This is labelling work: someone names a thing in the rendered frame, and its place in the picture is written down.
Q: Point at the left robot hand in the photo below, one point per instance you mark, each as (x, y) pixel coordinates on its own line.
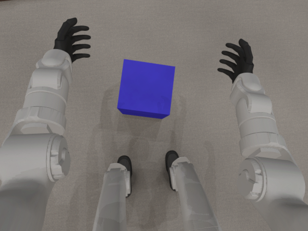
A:
(65, 39)

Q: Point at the robot left upper arm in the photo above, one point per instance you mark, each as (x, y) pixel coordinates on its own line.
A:
(30, 165)

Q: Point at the robot right upper arm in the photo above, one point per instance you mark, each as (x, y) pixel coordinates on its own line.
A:
(276, 189)

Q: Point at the robot right forearm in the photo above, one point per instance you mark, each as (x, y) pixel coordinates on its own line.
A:
(256, 120)

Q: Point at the robot right shin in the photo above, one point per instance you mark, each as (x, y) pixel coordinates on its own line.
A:
(182, 159)

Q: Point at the robot left forearm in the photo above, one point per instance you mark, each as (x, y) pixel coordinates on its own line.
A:
(46, 97)

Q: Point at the robot right thigh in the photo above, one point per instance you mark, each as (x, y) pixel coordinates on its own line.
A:
(197, 212)

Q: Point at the carton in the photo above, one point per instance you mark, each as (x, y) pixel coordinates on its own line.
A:
(146, 89)

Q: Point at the right robot hand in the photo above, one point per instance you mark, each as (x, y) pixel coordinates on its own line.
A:
(244, 60)

